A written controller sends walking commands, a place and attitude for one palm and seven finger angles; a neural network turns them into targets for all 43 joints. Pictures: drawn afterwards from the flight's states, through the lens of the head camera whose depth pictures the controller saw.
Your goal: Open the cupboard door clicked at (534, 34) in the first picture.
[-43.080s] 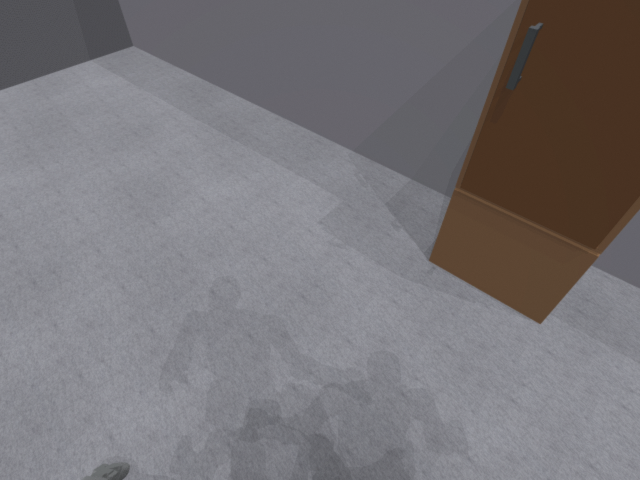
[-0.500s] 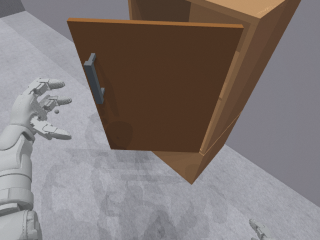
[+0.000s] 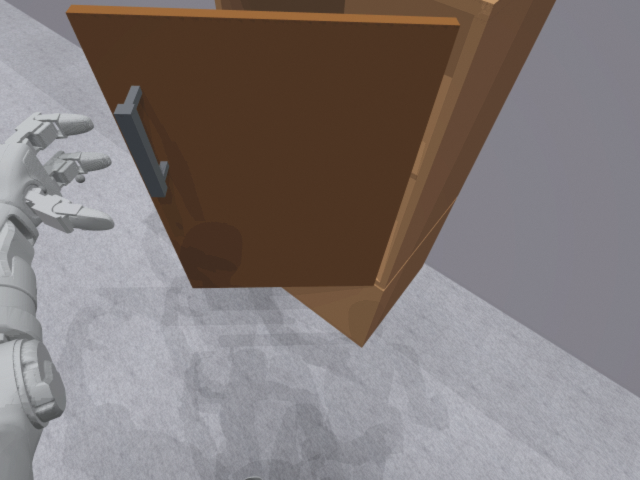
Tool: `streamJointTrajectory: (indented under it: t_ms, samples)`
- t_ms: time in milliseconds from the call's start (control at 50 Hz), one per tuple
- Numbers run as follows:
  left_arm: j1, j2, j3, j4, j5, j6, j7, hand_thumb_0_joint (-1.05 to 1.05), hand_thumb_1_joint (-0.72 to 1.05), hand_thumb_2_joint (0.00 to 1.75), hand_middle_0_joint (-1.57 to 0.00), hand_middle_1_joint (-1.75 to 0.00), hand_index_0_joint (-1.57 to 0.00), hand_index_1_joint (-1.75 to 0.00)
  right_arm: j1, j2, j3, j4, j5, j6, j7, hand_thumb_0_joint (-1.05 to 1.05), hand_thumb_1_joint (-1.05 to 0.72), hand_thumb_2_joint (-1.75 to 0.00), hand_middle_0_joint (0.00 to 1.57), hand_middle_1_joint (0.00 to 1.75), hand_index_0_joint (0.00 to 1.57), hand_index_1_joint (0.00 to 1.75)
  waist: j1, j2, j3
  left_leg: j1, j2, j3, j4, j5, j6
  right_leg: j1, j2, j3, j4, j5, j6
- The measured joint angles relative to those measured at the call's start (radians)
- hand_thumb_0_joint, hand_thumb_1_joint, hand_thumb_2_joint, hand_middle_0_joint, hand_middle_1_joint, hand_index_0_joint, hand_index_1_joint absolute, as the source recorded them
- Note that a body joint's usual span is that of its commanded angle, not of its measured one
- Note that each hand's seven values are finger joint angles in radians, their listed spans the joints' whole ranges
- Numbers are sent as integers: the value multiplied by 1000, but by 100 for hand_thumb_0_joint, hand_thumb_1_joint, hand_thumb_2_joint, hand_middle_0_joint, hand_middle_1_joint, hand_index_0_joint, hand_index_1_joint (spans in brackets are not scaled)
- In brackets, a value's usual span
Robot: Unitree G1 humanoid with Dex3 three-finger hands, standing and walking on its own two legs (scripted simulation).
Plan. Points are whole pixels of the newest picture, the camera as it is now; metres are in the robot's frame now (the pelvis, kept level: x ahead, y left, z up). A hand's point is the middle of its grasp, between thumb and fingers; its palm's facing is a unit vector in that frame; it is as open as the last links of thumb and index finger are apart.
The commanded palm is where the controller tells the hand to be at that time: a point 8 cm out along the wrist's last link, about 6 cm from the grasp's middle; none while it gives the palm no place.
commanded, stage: move the hooked fingers beside the handle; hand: left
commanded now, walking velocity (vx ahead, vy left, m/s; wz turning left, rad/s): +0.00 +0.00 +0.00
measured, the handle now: (147, 145) +0.52 +0.21 +0.12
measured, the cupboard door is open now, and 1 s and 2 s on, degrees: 41 41 41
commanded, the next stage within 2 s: slide the fingers in behind the handle in 0.96 s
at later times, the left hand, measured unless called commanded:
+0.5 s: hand (78, 170) +0.46 +0.28 +0.12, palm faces +0.04 -1.00 +0.01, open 14.0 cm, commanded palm +0.43 +0.33 +0.12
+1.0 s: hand (74, 173) +0.45 +0.28 +0.13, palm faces +0.02 -1.00 +0.00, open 14.0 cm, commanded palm +0.43 +0.33 +0.12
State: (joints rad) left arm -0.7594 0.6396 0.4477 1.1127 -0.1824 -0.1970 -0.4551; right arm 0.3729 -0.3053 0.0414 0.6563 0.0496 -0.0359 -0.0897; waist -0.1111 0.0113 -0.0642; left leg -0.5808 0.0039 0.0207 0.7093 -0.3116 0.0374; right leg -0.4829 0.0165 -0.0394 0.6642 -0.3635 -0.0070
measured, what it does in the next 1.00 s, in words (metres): stands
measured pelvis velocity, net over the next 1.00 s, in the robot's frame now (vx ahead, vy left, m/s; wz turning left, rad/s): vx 0.00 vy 0.01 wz -0.01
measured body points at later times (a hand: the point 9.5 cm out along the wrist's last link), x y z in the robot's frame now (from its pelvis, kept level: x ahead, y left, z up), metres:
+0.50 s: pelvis +0.01 +0.00 +0.00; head +0.09 +0.01 +0.44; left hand +0.45 +0.33 +0.12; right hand +0.03 -0.28 -0.11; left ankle +0.02 +0.09 -0.72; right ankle -0.02 -0.12 -0.72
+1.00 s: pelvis +0.00 +0.01 -0.01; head +0.07 +0.03 +0.44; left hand +0.45 +0.33 +0.13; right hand +0.05 -0.27 -0.11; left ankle +0.02 +0.09 -0.72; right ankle -0.02 -0.12 -0.72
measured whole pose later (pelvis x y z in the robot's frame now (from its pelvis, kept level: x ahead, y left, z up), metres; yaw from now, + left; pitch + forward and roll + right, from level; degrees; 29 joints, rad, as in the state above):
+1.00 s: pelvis +0.00 +0.01 -0.01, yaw -1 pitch +12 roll -3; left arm -0.78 0.65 0.47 1.10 -0.18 -0.25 -0.47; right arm 0.36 -0.29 0.04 0.61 0.05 0.03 -0.08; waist -0.11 0.01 -0.08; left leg -0.65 0.01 0.02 0.77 -0.34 0.04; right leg -0.54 0.02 -0.04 0.70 -0.38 0.00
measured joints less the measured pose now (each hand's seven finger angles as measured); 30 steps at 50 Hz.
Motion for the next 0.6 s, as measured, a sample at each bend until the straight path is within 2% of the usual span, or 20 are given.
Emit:
streamJointTrajectory:
  t_ms: [80,160,280,480,600]
  samples:
    - [-11,39,21,17,16,-25,-12,-1,-50,30,-30,-120,-30,-120,16,-10,-10,-10,-5,12,1,1,-90,-89,20,30,20,30,-9,4,13,-33,8,2,15,-3,-3,-34,8,2,12,0,-4]
    - [-31,49,56,20,-2,-66,-41,-1,-50,30,-30,-120,-30,-120,28,-12,-13,7,-5,29,1,1,-90,-89,20,30,20,30,-10,0,9,-52,15,2,26,-10,-6,-52,14,3,19,-3,-6]
    - [-82,94,38,82,15,-31,-68,-1,-50,30,-30,-120,-30,-120,38,-12,-14,-1,-2,49,2,1,-90,-89,20,30,20,30,-26,-1,-6,-84,19,-3,43,-20,-8,-80,19,-1,27,-10,-9]
    - [28,38,101,-17,-2,-51,-56,-1,-50,30,-30,-120,-30,-120,34,8,-16,-37,-4,75,20,1,-90,-89,20,30,20,30,-10,0,-24,-64,22,16,41,-37,-2,-65,20,19,23,-18,-2]
    - [45,24,42,-56,-8,-36,-51,-1,-50,30,-30,-120,-30,-120,17,16,-16,-46,0,73,22,1,-90,-89,20,30,20,30,7,8,-32,-53,16,5,47,-43,1,-44,16,8,17,-22,1]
